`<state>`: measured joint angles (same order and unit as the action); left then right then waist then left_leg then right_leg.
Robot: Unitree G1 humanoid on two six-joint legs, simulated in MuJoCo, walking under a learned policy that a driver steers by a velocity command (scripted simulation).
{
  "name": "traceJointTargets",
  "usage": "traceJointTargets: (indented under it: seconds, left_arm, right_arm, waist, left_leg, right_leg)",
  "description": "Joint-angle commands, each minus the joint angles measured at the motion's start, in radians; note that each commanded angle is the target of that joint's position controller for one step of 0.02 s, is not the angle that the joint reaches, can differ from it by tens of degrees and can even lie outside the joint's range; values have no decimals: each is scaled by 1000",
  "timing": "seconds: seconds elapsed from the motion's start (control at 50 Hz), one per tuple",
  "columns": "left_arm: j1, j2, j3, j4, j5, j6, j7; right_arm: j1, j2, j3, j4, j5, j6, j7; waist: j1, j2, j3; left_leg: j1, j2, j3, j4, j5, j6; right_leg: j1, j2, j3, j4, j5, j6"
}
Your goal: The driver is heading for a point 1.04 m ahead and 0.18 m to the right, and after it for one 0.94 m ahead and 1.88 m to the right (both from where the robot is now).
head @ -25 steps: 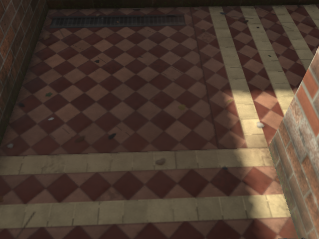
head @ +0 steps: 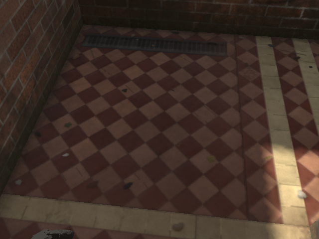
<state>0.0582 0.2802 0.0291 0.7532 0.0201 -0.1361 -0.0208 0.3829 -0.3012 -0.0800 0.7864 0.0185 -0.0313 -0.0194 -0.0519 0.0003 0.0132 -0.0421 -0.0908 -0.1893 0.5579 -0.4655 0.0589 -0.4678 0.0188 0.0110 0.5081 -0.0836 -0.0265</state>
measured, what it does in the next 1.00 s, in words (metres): walks ahead: left foot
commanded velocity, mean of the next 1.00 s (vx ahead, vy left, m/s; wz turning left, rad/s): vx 0.50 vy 0.00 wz -0.14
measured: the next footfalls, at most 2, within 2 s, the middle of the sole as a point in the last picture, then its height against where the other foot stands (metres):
left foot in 0.50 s outside the picture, level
right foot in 1.06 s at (185, 182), level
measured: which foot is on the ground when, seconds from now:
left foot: down 0.00-0.00, up 0.02-0.48, down 0.50-1.00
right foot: down 0.00-0.52, up 0.54-1.00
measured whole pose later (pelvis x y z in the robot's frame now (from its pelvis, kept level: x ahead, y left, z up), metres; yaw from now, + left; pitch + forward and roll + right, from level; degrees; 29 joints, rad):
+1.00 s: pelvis +0.55 +0.02 +0.01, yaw -13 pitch +2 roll +2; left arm 0.07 0.25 0.05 0.77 -0.02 -0.04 -0.06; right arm 0.33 -0.26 -0.07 0.89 0.01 -0.06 -0.02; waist -0.06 -0.03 0.03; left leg 0.12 -0.01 0.27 0.24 -0.38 -0.01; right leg -0.61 -0.07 -0.04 0.63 -0.05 -0.06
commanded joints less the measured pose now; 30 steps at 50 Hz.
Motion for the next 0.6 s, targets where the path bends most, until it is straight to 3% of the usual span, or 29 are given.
traceJointTargets:
  seconds: [0.02, 0.04, 0.06, 0.08, 0.1, 0.16, 0.18, 0.2, 0.26, 0.32, 0.34, 0.4, 0.42, 0.46, 0.48, 0.5, 0.52, 0.54, 0.56, 0.58, 0.6]
  left_arm:
    - [406, 251, 86, 66, -11, 10, -2]
    - [335, 175, 65, 44, -28, 12, -1]
    - [268, 144, 53, 26, -17, 23, 4]
    - [203, 126, 45, 24, -10, 30, 7]
    - [177, 105, 37, 23, -5, 30, 10]
    - [203, 103, 35, 48, -16, 26, 11]
    - [216, 121, 39, 57, -21, 25, 14]
    - [237, 129, 40, 64, -27, 24, 16]
    - [265, 148, 42, 85, -29, 29, 21]
    - [307, 152, 41, 108, -33, 34, 20]
    - [324, 166, 42, 124, -36, 38, 17]
    - [345, 165, 41, 151, -45, 44, 13]
    - [349, 155, 39, 163, -54, 41, 14]
    - [320, 182, 45, 174, -54, 45, 16]
    - [311, 168, 39, 173, -48, 51, 18]
    - [297, 140, 23, 149, -29, 52, 20]
    - [436, 17, -14, 144, -17, 39, 16]
    - [433, 76, -1, 158, -56, 24, 7]
    - [325, 160, 26, 135, -83, 21, 7]
    - [250, 164, 30, 111, -75, 28, 8]
    - [225, 146, 33, 111, -57, 38, 12]
  right_arm:
    - [155, -24, 14, -63, 22, -37, 4]
    - [56, -110, -3, -65, 32, -42, 4]
    - [-56, -114, -1, -98, 27, -48, 6]
    - [-106, -115, -4, -115, 20, -52, 3]
    - [-119, -106, -9, -116, 12, -51, 1]
    - [-108, -48, 1, -114, 13, -43, 3]
    - [-136, -36, 5, -126, 11, -42, 2]
    - [-176, -17, 14, -140, -3, -43, 3]
    - [-273, 7, 26, -166, 2, -46, 11]
    - [-350, 0, 29, -177, 11, -48, 23]
    - [-360, 3, 30, -176, 6, -48, 25]
    - [-427, -24, 24, -202, 11, -47, 38]
    - [-428, -34, 21, -206, 4, -47, 44]
    - [-349, -63, 6, -186, -3, -48, 43]
    - [-209, -108, -22, -143, -15, -45, 38]
    - [-14, -170, -47, -99, -23, -40, 26]
    - [64, -252, -58, -94, -31, -33, 23]
    - [97, -177, -41, -84, -26, -36, 28]
    - [20, -124, -22, -82, -19, -46, 29]
    - [-61, -97, -11, -85, -12, -52, 31]
    - [-120, -63, -2, -83, -19, -60, 37]
  waist:
    - [129, -337, -387]
    - [145, -195, -221]
    - [138, -108, -107]
    - [109, -65, -22]
    - [84, -85, 5]
    - [66, -106, 6]
    - [70, -99, 14]
    - [83, -91, 21]
    - [108, -71, 24]
    - [138, -75, 41]
    - [144, -76, 44]
    - [145, -75, 71]
    - [135, -67, 75]
    - [72, -82, 37]
    - [1, -57, -57]
    - [-81, 5, -207]
    - [-29, 265, -370]
    - [-61, 284, -446]
    - [-55, 162, -239]
    - [-24, 100, -121]
    - [8, 62, -56]
  left_leg:
    - [-566, -16, 4, 686, -112, -32]
    - [-672, 43, -15, 771, -66, -30]
    - [-683, 90, 42, 771, 19, -21]
    - [-655, 127, 66, 697, 98, -18]
    - [-624, 161, 77, 634, 153, -19]
    - [-591, 185, 117, 508, 208, -33]
    - [-615, 190, 127, 451, 234, -42]
    - [-639, 197, 140, 384, 269, -51]
    - [-612, 188, 162, 185, 436, -60]
    - [-565, 167, 186, 70, 553, -68]
    - [-545, 160, 192, 56, 569, -58]
    - [-543, 157, 178, 10, 511, -21]
    - [-526, 154, 168, -24, 477, -14]
    - [-396, 122, 198, -54, 426, 8]
    - [-166, 97, 213, -58, 433, 34]
    - [132, 207, 109, -16, 468, 79]
    - [473, 458, -287, -65, 377, 217]
    - [465, 528, -575, -248, 138, 264]
    - [317, 493, -440, -280, 71, 207]
    - [172, 448, -276, -301, 129, 178]
    - [45, 404, -169, -340, 215, 158]
  right_leg:
    - [827, -437, 791, -185, -269, -290]
    - [717, -405, 722, -218, -424, -252]
    - [570, -353, 577, -248, -399, -222]
    - [430, -315, 480, -283, -310, -202]
    - [368, -275, 406, -302, -230, -188]
    - [335, -226, 289, -341, -74, -193]
    - [342, -230, 266, -352, -23, -202]
    - [363, -225, 236, -363, 34, -209]
    - [378, -201, 154, -363, 145, -187]
    - [386, -200, 109, -349, 184, -174]
    - [387, -211, 102, -346, 189, -174]
    - [457, -252, 106, -327, 177, -155]
    - [482, -267, 107, -313, 171, -143]
    - [507, -267, 86, -221, 365, -123]
    - [448, -223, 63, -66, 510, -100]
    - [286, -159, 25, 201, 364, -64]
    - [-60, 8, -1, 584, -275, 3]
    - [-193, 32, 136, 767, -509, -4]
    - [-280, -23, 145, 822, -453, -18]
    - [-287, -82, 100, 781, -353, -23]
    - [-240, -117, 95, 726, -276, -18]
Velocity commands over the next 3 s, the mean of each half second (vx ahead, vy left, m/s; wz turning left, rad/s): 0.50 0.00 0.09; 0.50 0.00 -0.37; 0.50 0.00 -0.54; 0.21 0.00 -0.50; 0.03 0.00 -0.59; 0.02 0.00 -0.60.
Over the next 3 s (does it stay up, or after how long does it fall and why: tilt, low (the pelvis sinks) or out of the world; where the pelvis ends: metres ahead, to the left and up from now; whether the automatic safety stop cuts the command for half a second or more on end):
stays up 0.96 -0.17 0.02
